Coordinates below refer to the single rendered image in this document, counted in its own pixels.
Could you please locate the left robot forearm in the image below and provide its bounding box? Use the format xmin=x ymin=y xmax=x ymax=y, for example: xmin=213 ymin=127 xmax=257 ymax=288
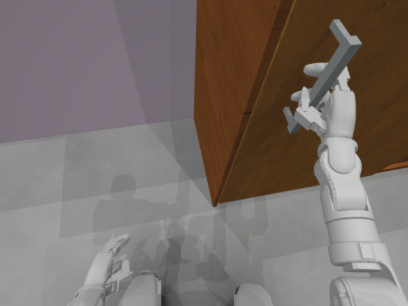
xmin=67 ymin=284 xmax=106 ymax=306

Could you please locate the robot left hand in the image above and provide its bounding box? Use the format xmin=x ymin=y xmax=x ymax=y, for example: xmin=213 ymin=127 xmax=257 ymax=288
xmin=84 ymin=233 xmax=133 ymax=296

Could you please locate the right robot thigh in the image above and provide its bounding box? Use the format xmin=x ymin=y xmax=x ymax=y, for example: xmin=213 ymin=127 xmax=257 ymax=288
xmin=234 ymin=284 xmax=273 ymax=306

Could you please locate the handle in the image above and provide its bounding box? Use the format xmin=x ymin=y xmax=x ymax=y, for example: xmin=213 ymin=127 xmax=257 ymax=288
xmin=283 ymin=19 xmax=362 ymax=134

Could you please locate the robot right hand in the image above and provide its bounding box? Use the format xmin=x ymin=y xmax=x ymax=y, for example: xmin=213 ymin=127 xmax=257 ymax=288
xmin=291 ymin=62 xmax=356 ymax=142

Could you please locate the right robot forearm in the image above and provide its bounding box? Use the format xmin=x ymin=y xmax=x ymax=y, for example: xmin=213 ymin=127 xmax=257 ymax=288
xmin=314 ymin=136 xmax=408 ymax=306

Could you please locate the left robot shin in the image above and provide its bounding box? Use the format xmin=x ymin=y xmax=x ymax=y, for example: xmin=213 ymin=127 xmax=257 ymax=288
xmin=139 ymin=271 xmax=154 ymax=276

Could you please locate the robot right upper arm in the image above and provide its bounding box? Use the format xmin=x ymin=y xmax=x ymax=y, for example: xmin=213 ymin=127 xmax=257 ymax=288
xmin=330 ymin=276 xmax=406 ymax=306

